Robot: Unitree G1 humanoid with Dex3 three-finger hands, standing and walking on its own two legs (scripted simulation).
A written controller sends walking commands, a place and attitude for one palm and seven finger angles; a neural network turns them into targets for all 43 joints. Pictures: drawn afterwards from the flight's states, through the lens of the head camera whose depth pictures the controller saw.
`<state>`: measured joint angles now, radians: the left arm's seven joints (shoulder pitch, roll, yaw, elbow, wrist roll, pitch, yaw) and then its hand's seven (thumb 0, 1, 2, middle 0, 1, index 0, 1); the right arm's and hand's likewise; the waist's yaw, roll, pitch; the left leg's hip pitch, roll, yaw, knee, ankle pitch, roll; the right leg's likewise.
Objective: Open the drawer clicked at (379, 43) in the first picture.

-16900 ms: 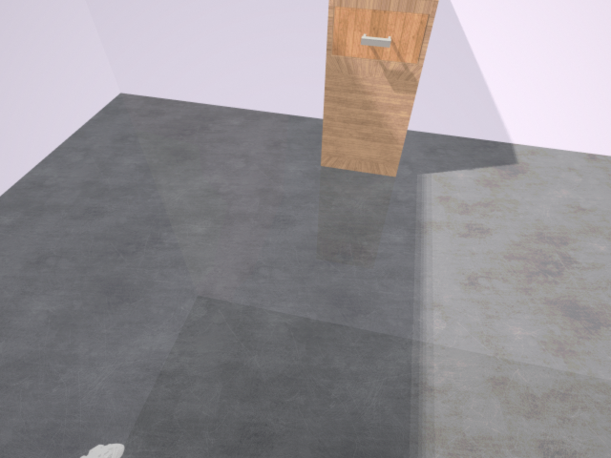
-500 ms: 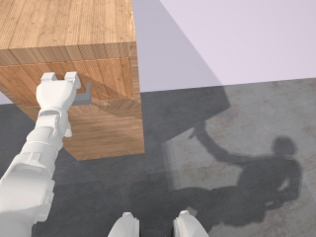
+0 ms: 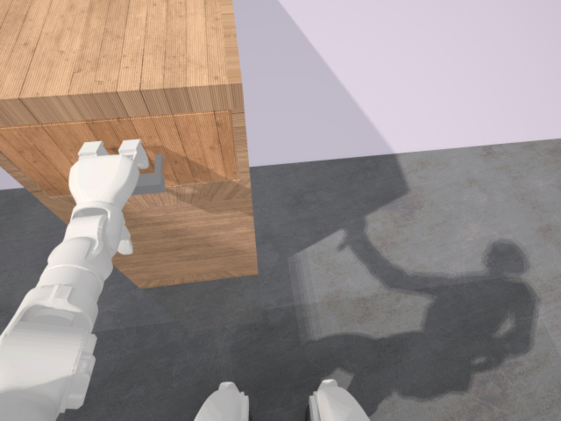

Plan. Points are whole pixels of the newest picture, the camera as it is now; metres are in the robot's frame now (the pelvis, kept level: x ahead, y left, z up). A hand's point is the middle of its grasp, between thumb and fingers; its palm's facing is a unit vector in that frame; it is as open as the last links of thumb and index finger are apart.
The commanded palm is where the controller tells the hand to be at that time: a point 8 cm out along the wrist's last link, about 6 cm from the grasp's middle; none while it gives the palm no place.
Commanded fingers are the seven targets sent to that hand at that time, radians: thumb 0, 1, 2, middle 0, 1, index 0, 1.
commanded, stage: lift the fingers back up to retry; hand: left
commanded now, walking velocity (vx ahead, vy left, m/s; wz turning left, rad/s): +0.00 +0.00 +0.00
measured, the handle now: (128, 174) +0.50 +0.25 -0.02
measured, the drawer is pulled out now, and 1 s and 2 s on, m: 0.00 0.00 0.00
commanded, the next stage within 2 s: re-aim the fingers above the handle in 0.58 s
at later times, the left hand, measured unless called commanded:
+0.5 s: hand (111, 174) +0.45 +0.24 +0.05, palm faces -0.04 -0.04 -1.00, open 13.8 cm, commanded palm +0.43 +0.24 +0.10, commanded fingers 0.00 -0.50 0.30 -0.30 -1.20 -0.30 -1.20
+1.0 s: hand (116, 177) +0.45 +0.24 +0.04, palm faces -0.07 -0.04 -1.00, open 13.8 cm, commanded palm +0.44 +0.24 +0.10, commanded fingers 0.00 -0.50 0.30 -0.30 -1.20 -0.30 -1.20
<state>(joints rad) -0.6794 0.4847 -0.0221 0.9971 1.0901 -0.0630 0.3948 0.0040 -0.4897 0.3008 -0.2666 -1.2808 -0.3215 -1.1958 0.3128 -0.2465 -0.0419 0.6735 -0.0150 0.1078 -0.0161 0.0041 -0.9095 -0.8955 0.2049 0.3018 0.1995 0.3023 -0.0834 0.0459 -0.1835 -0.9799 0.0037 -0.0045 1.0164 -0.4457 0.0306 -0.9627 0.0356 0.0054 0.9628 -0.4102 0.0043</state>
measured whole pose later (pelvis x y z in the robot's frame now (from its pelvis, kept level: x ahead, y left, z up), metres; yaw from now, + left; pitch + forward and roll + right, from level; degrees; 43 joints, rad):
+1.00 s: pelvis +0.04 -0.01 +0.04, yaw +0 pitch +17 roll -1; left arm -0.55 0.44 -0.02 0.88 1.08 -0.07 0.34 0.00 -0.49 0.30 -0.32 -1.20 -0.32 -1.20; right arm 0.29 -0.25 -0.07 0.67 0.00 0.14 0.00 0.00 -0.91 -0.90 0.20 0.30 0.20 0.30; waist -0.05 0.05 -0.15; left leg -0.67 0.00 0.00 0.78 -0.41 0.02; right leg -0.66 0.03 0.01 0.74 -0.38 -0.01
